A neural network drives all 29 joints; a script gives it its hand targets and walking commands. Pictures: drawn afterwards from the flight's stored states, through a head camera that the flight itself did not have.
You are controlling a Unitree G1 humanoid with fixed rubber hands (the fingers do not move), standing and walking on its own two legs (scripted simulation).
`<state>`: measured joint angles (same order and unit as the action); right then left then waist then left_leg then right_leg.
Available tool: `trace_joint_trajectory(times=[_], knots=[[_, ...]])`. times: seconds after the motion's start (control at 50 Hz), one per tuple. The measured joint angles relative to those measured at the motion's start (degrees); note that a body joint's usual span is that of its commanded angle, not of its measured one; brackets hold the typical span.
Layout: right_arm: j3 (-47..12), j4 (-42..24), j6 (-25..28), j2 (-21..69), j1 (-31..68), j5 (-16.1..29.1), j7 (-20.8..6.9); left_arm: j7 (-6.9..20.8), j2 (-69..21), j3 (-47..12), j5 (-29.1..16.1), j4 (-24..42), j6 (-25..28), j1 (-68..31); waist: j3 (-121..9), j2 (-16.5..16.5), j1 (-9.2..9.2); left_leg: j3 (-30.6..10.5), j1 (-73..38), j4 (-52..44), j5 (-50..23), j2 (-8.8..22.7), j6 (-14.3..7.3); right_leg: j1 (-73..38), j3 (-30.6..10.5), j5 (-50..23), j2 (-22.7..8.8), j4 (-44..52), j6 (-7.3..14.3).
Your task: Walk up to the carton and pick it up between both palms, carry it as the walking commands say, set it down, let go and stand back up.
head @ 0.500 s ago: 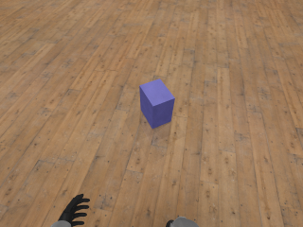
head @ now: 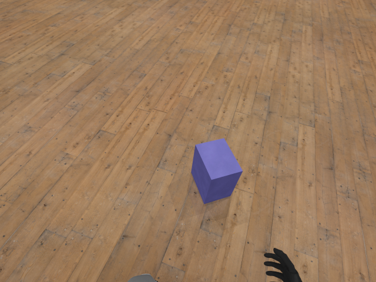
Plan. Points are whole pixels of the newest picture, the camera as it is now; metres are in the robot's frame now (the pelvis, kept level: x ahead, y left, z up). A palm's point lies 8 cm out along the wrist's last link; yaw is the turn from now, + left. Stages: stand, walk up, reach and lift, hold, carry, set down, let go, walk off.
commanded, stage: walk up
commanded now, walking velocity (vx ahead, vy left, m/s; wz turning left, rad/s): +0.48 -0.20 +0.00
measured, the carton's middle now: (213, 171) +0.77 -0.11 -0.62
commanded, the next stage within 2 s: none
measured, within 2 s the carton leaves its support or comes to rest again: neither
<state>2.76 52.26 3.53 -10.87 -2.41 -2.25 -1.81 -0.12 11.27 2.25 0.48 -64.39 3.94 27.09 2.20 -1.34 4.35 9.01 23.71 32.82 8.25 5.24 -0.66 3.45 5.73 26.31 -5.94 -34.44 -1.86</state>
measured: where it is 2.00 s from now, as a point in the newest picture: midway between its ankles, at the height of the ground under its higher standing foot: (193, 269)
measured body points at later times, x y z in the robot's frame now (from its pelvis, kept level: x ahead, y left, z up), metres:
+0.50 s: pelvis +0.18 -0.06 +0.00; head +0.21 -0.07 +0.45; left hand +0.32 +0.18 -0.13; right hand +0.11 -0.30 -0.15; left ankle +0.09 +0.10 -0.71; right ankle +0.27 -0.17 -0.73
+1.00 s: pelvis +0.27 -0.03 +0.02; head +0.28 -0.01 +0.47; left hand +0.25 +0.18 -0.15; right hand +0.34 -0.26 -0.12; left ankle +0.31 +0.07 -0.72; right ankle +0.27 -0.17 -0.72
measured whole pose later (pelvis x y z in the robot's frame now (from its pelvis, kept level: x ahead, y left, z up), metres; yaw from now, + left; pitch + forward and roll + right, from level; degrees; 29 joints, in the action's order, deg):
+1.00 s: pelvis +0.27 -0.03 +0.02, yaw +0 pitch -2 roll -1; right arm 1.5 60.5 -0.1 -8.8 -9.3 -0.3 1.5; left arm -1.6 9.0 1.1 0.1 -64.3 -0.5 16.6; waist 2.7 -2.2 2.1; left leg 5.7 13.8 25.2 9.8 1.9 -1.3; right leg 10.0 4.4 15.7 -3.2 -26.0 -0.9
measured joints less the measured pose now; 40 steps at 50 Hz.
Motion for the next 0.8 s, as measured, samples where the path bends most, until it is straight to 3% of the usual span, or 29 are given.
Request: trace_joint_trajectory(times=[0.06, 0.12, 0.22, 0.3, 0.42, 0.46, 0.52, 0.56, 0.6, 0.72, 0.8], knots=[[-0.3, 1.8, 0.4, -0.1, -4.3, 0.3, 1.2, 0.3, 1.3, 1.1, 0.5, 1.3, -0.7, -3.9, 0.2, -1.0, -1.2, 0.3, -2.5, 0.9, 4.5, 0.3, -1.2, 11.7, -4.4, -1.6, 2.2, -24.2, 1.6], [0.1, 4.5, 0.5, -0.3, -10.3, 0.9, 1.7, 1.0, 2.6, 1.7, 1.0, 3.5, -1.4, -8.5, 0.7, -1.5, -2.93, -0.1, -7.3, -3.7, 4.4, 0.3, -0.6, 19.4, -4.3, -8.4, 2.0, -30.4, 1.4], [0.1, 7.4, 0.8, 0.0, -18.6, 1.4, 2.1, 2.0, 3.2, 1.7, 1.6, 6.0, -3.5, -14.7, 1.5, -1.2, -5.47, -0.8, -13.3, -8.7, 4.8, 0.7, 0.1, 26.8, -3.6, -14.8, 1.0, -25.9, -0.4], [0.0, 8.5, 0.6, 0.8, -21.9, 1.1, 2.4, 2.8, 2.5, 1.2, 1.5, 7.3, -4.6, -18.6, 2.2, -0.9, -7.13, -0.7, -17.4, -11.9, 5.4, 1.0, 1.2, 27.7, -2.4, -18.0, 0.6, -15.0, -1.5], [0.8, 8.9, -0.3, 1.1, -22.6, 0.6, 2.6, 3.2, 0.7, 0.7, 0.6, 9.0, -4.5, -22.2, 2.0, 0.1, -8.6, -0.1, -21.4, -13.2, 8.0, 1.7, 4.1, 22.6, -0.3, -18.0, 1.6, 0.5, -1.2], [0.8, 8.9, -0.6, 0.6, -22.9, 0.6, 2.5, 2.7, 0.4, 0.5, 0.9, 9.1, -3.1, -22.1, 1.0, 0.5, -8.42, -0.2, -20.7, -9.2, 11.2, 1.9, 4.8, 18.7, 1.2, -18.2, 1.3, 5.7, -0.2], [0.4, 8.8, -1.6, -0.5, -20.5, 0.6, 2.4, 1.4, -0.3, 0.9, 1.3, 8.3, -1.2, -21.3, 1.1, 2.7, -7.29, -4.3, -12.6, 10.6, 21.0, 2.1, 2.1, 18.9, 1.9, -17.6, 2.1, 2.6, 2.6], [0.6, 8.6, -2.0, -1.0, -17.8, 0.6, 2.3, 0.9, -0.6, 0.6, 1.2, 7.4, -0.8, -19.5, 1.2, 3.6, -6.54, -5.8, -7.3, 21.4, 20.9, 1.1, 1.2, 16.9, 2.3, -15.8, 2.3, 3.6, 3.5], [0.8, 8.2, -2.5, -1.5, -15.5, 0.4, 2.1, 0.4, -0.7, 0.5, 1.1, 6.5, -0.5, -17.3, 1.0, 4.0, -5.45, -5.6, -3.2, 26.0, 17.2, 0.4, 1.5, 14.5, 2.4, -16.3, 2.1, 6.5, 3.4], [1.1, 7.2, -4.6, -2.4, -11.1, 0.3, 1.4, -0.5, -0.8, 0.4, 1.0, 3.7, 0.0, -10.1, 0.1, 3.8, -2.31, -4.9, 3.1, 24.9, 7.9, -0.2, 2.7, 10.0, 1.7, -16.6, 1.0, 11.4, 3.0], [0.3, 6.5, -4.8, -2.2, -7.8, 1.5, 2.0, -1.2, -1.6, -0.4, 0.6, 1.9, -0.8, -7.9, 1.0, 3.8, -1.6, -6.5, 0.8, 13.3, 6.4, -0.8, 3.7, 7.7, 1.3, -16.4, 1.5, 12.7, 2.6]])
